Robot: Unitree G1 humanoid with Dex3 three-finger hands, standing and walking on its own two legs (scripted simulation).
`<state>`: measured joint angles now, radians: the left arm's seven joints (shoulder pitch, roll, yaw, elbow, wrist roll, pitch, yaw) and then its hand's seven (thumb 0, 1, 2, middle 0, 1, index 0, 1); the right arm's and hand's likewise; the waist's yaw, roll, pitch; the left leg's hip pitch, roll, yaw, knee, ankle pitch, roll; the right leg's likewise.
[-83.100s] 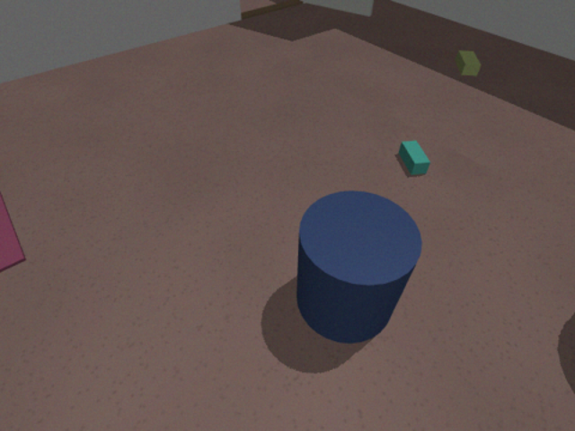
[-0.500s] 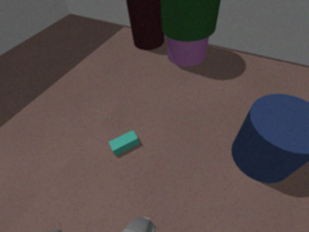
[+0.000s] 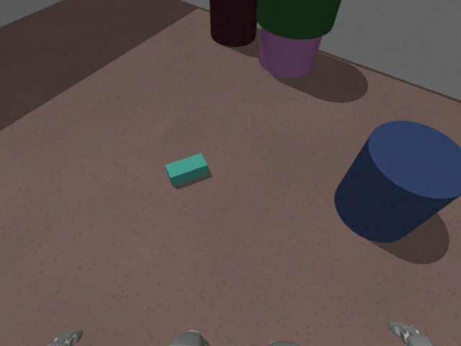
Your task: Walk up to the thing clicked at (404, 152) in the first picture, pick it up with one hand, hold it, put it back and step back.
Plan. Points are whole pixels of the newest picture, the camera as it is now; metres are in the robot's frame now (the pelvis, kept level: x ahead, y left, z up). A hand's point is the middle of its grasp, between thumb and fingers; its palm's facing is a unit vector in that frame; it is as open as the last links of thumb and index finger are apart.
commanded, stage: step back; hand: left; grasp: from above
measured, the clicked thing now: (187, 169) +0.96 +0.28 -0.72
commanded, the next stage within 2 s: stand in 1.26 s
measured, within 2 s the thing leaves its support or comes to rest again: neither
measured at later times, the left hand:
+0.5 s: hand out of the picture -0.06 +0.29 -0.14, palm faces +0.06 -0.92 -0.40, open 7.4 cm
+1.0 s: hand out of the picture -0.01 +0.26 -0.14, palm faces +0.04 -0.94 -0.35, open 7.4 cm
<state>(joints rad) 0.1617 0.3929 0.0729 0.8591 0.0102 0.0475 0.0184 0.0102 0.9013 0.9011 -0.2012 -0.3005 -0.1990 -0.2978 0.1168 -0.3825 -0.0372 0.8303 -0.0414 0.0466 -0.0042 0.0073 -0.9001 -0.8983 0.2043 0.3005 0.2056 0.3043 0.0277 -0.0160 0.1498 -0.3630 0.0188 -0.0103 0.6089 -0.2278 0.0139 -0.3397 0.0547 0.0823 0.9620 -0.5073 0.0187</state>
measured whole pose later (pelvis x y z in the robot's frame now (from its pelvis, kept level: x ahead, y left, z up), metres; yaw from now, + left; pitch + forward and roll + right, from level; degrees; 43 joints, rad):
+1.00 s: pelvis -0.08 +0.00 +0.01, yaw +2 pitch -1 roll +0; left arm 0.16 0.37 0.03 1.03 0.02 -0.03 -0.01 0.01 0.90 0.90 -0.20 -0.30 -0.20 -0.30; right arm 0.16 -0.34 -0.03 1.05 -0.03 -0.01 0.01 0.01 -0.90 -0.90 0.20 0.30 0.20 0.30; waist 0.02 0.00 0.04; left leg -0.20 0.01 0.00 0.54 -0.31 0.00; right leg -0.20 0.00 0.00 0.52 -0.29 0.01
